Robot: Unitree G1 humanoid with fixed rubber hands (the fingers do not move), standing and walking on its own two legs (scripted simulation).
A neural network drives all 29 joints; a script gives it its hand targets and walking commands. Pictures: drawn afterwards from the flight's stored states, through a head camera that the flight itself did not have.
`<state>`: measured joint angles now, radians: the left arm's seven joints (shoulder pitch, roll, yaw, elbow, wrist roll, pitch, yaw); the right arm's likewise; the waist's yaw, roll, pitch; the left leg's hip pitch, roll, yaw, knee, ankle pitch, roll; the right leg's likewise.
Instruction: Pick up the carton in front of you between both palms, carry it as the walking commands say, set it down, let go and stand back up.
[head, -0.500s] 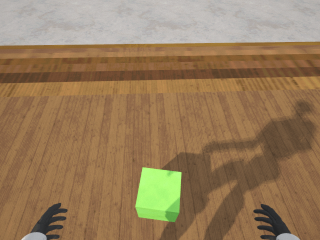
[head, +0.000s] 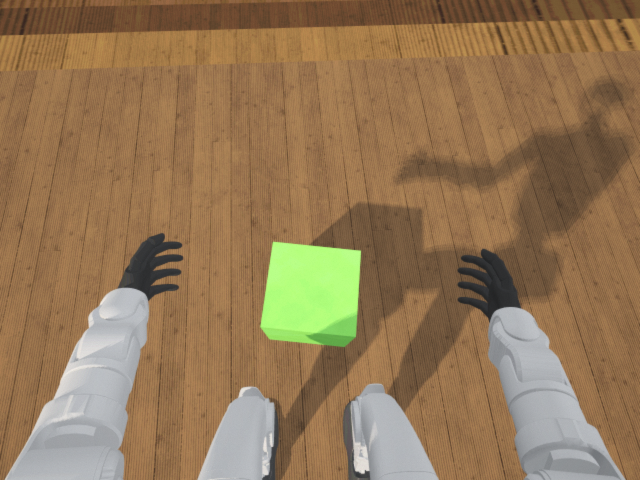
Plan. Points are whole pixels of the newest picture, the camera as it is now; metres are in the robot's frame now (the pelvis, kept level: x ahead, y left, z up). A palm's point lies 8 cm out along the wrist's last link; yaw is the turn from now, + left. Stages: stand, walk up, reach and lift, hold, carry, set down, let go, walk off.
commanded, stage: reach and lift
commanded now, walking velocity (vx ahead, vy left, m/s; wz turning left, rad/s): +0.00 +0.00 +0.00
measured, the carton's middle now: (311, 298) +0.44 -0.01 -0.57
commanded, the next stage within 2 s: none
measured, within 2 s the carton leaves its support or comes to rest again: neither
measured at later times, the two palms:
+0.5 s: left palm (202, 225) +0.48 +0.18 -0.17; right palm (430, 250) +0.43 -0.20 -0.18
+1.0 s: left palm (228, 276) +0.46 +0.18 -0.42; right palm (401, 291) +0.42 -0.20 -0.42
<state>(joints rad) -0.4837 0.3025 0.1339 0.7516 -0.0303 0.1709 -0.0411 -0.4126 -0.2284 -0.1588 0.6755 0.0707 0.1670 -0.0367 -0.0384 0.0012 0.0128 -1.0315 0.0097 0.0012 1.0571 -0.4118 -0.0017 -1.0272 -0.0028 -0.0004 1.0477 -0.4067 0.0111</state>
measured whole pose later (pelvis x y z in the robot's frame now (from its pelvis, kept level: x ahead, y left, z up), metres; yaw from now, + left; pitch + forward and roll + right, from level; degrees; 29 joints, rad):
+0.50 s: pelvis -0.04 +0.01 -0.07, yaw +0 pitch +45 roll -1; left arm -1.19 0.30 0.28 1.06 0.06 0.10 -0.02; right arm -1.04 -0.13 -0.38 0.87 -0.02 0.10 -0.09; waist -0.06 0.01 -0.07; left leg -1.67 0.00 -0.01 1.22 -0.34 0.01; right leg -1.65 -0.01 0.00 1.21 -0.33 0.02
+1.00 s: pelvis -0.07 +0.00 -0.26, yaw -1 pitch +45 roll -2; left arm -1.24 0.39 0.07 1.03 -0.17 0.06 0.08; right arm -1.12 -0.24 -0.17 0.90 0.22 0.05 -0.15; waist -0.05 0.00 0.10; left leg -2.23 0.01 -0.02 1.97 -0.52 0.00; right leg -2.22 0.01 0.00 1.95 -0.52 0.02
